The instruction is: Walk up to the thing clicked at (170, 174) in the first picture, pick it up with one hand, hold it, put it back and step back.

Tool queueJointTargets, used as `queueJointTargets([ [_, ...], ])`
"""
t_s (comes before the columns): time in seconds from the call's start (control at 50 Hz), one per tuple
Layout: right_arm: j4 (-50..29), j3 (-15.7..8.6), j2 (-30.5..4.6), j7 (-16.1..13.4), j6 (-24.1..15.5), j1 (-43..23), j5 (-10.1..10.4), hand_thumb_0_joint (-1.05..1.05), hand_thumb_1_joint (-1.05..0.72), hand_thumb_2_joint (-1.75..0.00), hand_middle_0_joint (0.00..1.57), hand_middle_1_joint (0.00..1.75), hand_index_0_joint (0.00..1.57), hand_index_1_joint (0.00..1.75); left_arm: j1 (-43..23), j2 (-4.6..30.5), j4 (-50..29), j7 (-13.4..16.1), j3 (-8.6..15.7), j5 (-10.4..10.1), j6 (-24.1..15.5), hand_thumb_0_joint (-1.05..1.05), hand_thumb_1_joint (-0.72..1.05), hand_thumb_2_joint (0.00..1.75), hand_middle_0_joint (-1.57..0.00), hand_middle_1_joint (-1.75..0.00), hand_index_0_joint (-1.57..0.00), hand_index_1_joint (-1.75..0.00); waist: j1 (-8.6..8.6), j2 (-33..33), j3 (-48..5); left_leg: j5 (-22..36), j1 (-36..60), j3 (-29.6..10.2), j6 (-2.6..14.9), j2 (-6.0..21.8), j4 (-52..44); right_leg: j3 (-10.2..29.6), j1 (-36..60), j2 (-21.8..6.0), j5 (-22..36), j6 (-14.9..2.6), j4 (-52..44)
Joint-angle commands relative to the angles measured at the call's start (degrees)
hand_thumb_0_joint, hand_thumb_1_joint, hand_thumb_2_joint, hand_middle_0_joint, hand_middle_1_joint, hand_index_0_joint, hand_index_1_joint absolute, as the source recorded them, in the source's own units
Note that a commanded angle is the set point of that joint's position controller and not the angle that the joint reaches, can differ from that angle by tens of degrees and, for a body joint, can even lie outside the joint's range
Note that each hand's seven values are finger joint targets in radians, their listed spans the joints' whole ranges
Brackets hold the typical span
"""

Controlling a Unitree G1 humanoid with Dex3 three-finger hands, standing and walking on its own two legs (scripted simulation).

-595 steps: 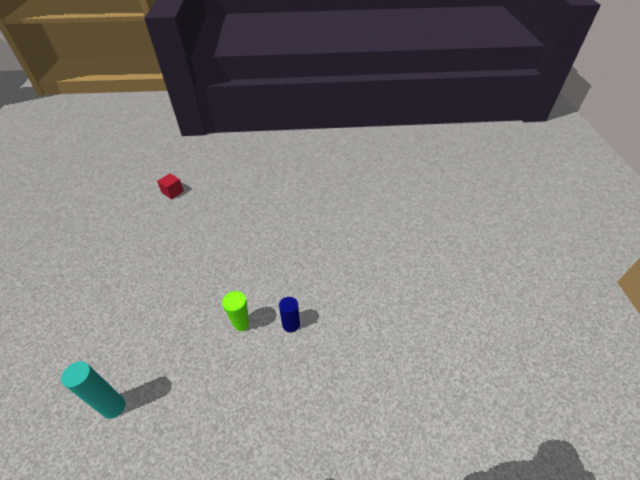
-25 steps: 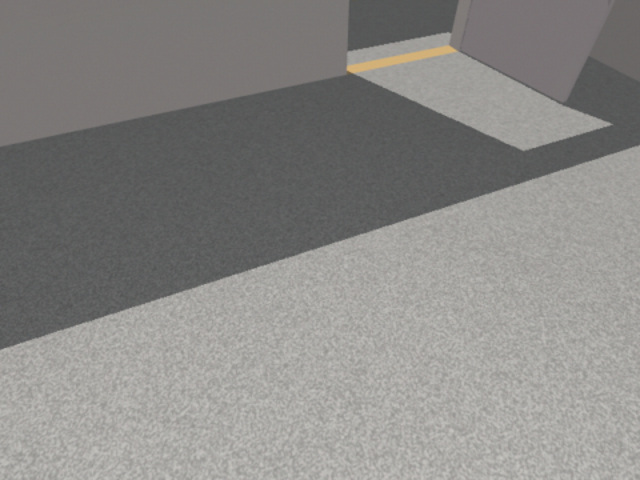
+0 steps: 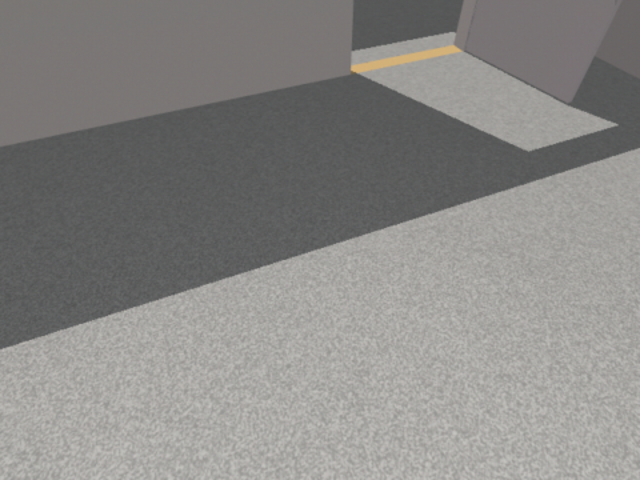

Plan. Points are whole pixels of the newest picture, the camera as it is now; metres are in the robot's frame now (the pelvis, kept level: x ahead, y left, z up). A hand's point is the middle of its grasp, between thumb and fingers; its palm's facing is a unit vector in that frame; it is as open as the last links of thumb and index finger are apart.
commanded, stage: stand
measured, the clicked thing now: out of the picture +0.39 -1.40 -0.75
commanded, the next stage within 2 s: walk up in 0.44 s
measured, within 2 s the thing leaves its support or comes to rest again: neither
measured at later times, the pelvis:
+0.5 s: pelvis +0.00 +0.00 +0.00, yaw +0 degrees
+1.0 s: pelvis +0.14 -0.05 -0.01, yaw +1 degrees
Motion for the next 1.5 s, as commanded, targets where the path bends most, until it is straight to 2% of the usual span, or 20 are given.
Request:
queueJointTargets([
  [0.0,-3.22,-2.00,-12.44,-0.71,-1.41,-2.45,0.09,0.00,-0.90,-0.90,0.20,0.30,0.20,0.30,-1.93,12.31,-3.29,1.10,2.33,-0.32,-1.19,0.00,0.90,0.90,-0.20,-0.30,-0.20,-0.30,0.07,-0.52,-3.87,8.31,4.30,-7.53,1.10,7.47,-1.46,5.40,-3.35,-7.90,11.35,-1.31,-2.70],
  [0.4,-3.69,-2.27,-12.43,-0.69,-1.32,-2.65,0.07,0.00,-0.90,-0.90,0.20,0.30,0.20,0.30,-1.63,12.42,-3.43,1.12,2.30,-0.17,-1.27,0.00,0.90,0.90,-0.20,-0.30,-0.20,-0.30,0.22,-0.57,-4.53,8.12,4.76,-7.48,1.37,7.46,-1.35,5.46,-3.08,-8.11,11.36,-1.44,-2.47],
  [0.42,-6.90,-5.61,-16.99,0.57,-2.22,1.86,-0.86,0.00,-0.90,-0.90,0.20,0.30,0.20,0.30,1.58,17.42,-6.54,-0.44,5.76,0.70,-1.92,0.00,0.90,0.90,-0.20,-0.30,-0.20,-0.30,0.02,-1.05,-9.30,-19.83,5.89,-6.84,4.58,5.01,3.84,4.10,-2.56,-3.78,-15.49,-3.30,2.69],
  [0.44,-6.22,-6.38,-17.79,1.01,-2.33,3.67,-1.24,0.00,-0.90,-0.90,0.20,0.30,0.20,0.30,1.21,17.63,-6.56,-0.92,6.02,1.36,-1.95,0.00,0.90,0.90,-0.20,-0.30,-0.20,-0.30,-0.66,0.59,-5.68,-30.85,4.36,-9.54,5.77,6.72,2.69,4.97,-10.00,-4.42,-24.33,-4.25,5.39],
  [0.52,-8.82,-8.83,-20.71,1.51,-2.93,6.97,-1.42,0.00,-0.90,-0.90,0.20,0.30,0.20,0.30,-5.70,14.33,-11.67,-2.32,6.01,1.58,-2.06,0.00,0.90,0.90,-0.20,-0.30,-0.20,-0.30,-4.26,6.47,7.91,-29.37,5.06,-27.97,16.11,23.39,-10.83,2.77,-33.79,-4.45,-18.33,-1.86,29.66],
  [0.68,-16.11,-7.81,-16.10,2.77,-2.02,-3.44,-2.10,0.00,-0.90,-0.90,0.20,0.30,0.20,0.30,18.16,16.64,-6.61,-3.36,8.83,1.15,-2.81,0.00,0.90,0.90,-0.20,-0.30,-0.20,-0.30,8.46,-1.94,-2.54,-30.39,-21.43,-3.23,6.66,6.90,13.78,-5.23,9.00,-0.60,-4.10,-0.94,13.99],
  [0.7,-17.25,-6.32,-11.20,2.63,-1.83,-3.32,-2.15,0.00,-0.90,-0.90,0.20,0.30,0.20,0.30,25.01,21.28,-5.59,-2.41,10.37,1.55,-3.11,0.00,0.90,0.90,-0.20,-0.30,-0.20,-0.30,12.59,-19.84,-2.22,-33.88,-33.52,2.41,4.14,-0.99,33.87,6.96,14.22,-6.12,-20.94,-3.61,4.14],
  [0.72,-18.69,-5.49,-10.20,2.75,-1.54,-2.14,-1.11,0.00,-0.90,-0.90,0.20,0.30,0.20,0.30,22.66,25.71,-8.63,-1.68,11.16,2.03,-3.66,0.00,0.90,0.90,-0.20,-0.30,-0.20,-0.30,10.97,-22.35,0.30,-28.66,-38.73,-8.45,1.71,-6.09,47.61,36.73,5.97,-21.16,-42.87,-9.32,-11.51],
  [0.74,-17.75,-6.80,-14.99,2.61,-1.35,-1.69,-0.53,0.00,-0.90,-0.90,0.20,0.30,0.20,0.30,13.57,25.97,-12.24,-1.41,10.23,1.39,-3.89,0.00,0.90,0.90,-0.20,-0.30,-0.20,-0.30,7.02,-9.37,5.37,-21.66,-35.19,-17.17,1.29,-2.22,49.01,40.58,-2.96,-25.12,-47.44,-12.56,-14.39],
  [0.78,-14.50,-7.46,-17.24,2.72,-1.80,4.84,0.07,0.00,-0.90,-0.90,0.20,0.30,0.20,0.30,6.36,22.10,-14.33,-1.17,9.21,0.55,-4.42,0.00,0.90,0.90,-0.20,-0.30,-0.20,-0.30,1.53,-5.14,5.67,-12.97,-33.13,-16.75,1.28,1.52,47.41,25.66,-3.02,-19.01,-32.58,-11.55,-10.38],
  [0.84,-12.52,-7.23,-16.51,3.37,-1.73,9.82,-0.15,0.00,-0.90,-0.90,0.20,0.30,0.20,0.30,5.69,18.79,-15.27,-1.16,8.31,-0.07,-4.98,0.00,0.90,0.90,-0.20,-0.30,-0.20,-0.30,0.47,-5.78,5.03,-7.84,-25.93,-15.25,-0.05,3.01,40.83,12.48,-7.12,-15.55,-17.68,-10.77,-8.98],
  [0.96,-16.94,-7.02,-15.11,4.87,-1.95,4.60,-0.87,0.00,-0.90,-0.90,0.20,0.30,0.20,0.30,8.35,20.65,-16.54,-1.04,9.39,0.17,-5.67,0.00,0.90,0.90,-0.20,-0.30,-0.20,-0.30,2.75,-5.81,5.58,-4.17,-25.45,-10.74,-0.76,4.52,25.62,4.72,-4.38,-14.97,-13.76,-12.08,-6.13],
  [1.04,-18.80,-7.13,-14.46,5.08,-2.66,1.45,-0.78,0.00,-0.90,-0.90,0.20,0.30,0.20,0.30,11.16,20.51,-16.67,-1.40,8.95,0.21,-5.04,0.00,0.90,0.90,-0.20,-0.30,-0.20,-0.30,3.64,-5.17,3.64,-3.55,-18.45,-4.13,1.00,2.37,17.79,0.43,-2.65,-13.97,3.43,-10.68,0.76],
  [1.08,-17.50,-7.74,-14.50,4.47,-3.05,7.84,-0.89,0.00,-0.90,-0.90,0.20,0.30,0.20,0.30,9.96,20.36,-17.14,-1.23,8.43,-0.04,-4.68,0.00,0.90,0.90,-0.20,-0.30,-0.20,-0.30,-0.61,-2.57,0.27,-1.13,-7.27,-0.58,2.51,-0.95,13.39,-3.87,-4.99,-12.27,16.41,-9.16,12.66],
  [1.1,-15.20,-8.97,-17.28,3.74,-3.57,16.14,-1.31,0.00,-0.90,-0.90,0.20,0.30,0.20,0.30,11.90,17.51,-17.71,-1.09,7.37,0.06,-4.28,0.00,0.90,0.90,-0.20,-0.30,-0.20,-0.30,-4.04,4.36,-5.19,-4.66,5.06,-2.32,5.11,-1.82,11.38,-6.45,-9.45,-8.52,19.07,-7.45,29.10],
  [1.14,-17.01,-11.37,-26.49,2.62,-4.30,22.76,-0.35,0.00,-0.90,-0.90,0.20,0.30,0.20,0.30,12.94,14.41,-19.35,-0.74,6.74,-1.49,-4.25,0.00,0.90,0.90,-0.20,-0.30,-0.20,-0.30,-6.47,18.34,-11.92,-13.96,18.63,-48.39,17.06,21.53,-1.82,-1.29,-34.09,4.75,-20.16,-3.35,53.92],
  [1.16,-17.53,-11.23,-24.85,2.29,-4.14,19.93,1.32,0.00,-0.90,-0.90,0.20,0.30,0.20,0.30,9.09,18.40,-18.94,-0.32,6.69,-0.86,-4.13,0.00,0.90,0.90,-0.20,-0.30,-0.20,-0.30,-5.68,7.31,-9.46,-12.96,11.79,-43.21,17.26,21.05,-0.49,6.44,-32.56,-0.05,-18.64,-4.03,57.30],
  [1.24,-20.40,-7.67,-18.14,1.52,-4.55,10.98,0.88,0.00,-0.90,-0.90,0.20,0.30,0.20,0.30,15.12,16.00,-15.55,-1.48,6.11,-1.50,-3.60,0.00,0.90,0.90,-0.20,-0.30,-0.20,-0.30,0.89,7.23,-0.18,0.16,-4.18,-17.00,12.00,13.29,0.36,4.31,-26.74,-5.11,-8.82,-2.32,46.30],
  [1.38,-23.01,-8.14,-20.33,2.22,-5.39,10.89,0.20,0.00,-0.90,-0.90,0.20,0.30,0.20,0.30,8.80,14.54,-17.60,-3.59,6.99,0.02,-3.85,0.00,0.90,0.90,-0.20,-0.30,-0.20,-0.30,-0.49,9.59,1.78,-9.28,-9.30,-13.74,13.70,13.65,-0.98,-1.18,-20.87,-5.53,-1.98,-1.09,24.04],
  [1.48,-24.68,-5.99,-15.04,2.29,-4.44,9.12,0.29,0.00,-0.90,-0.90,0.20,0.30,0.20,0.30,21.53,18.15,-13.62,-2.44,9.49,0.42,-5.17,0.00,0.90,0.90,-0.20,-0.30,-0.20,-0.30,7.72,-5.95,-5.13,-7.22,-21.22,-5.50,7.57,5.81,26.95,-1.97,6.05,-1.63,-3.93,-2.80,14.22],
])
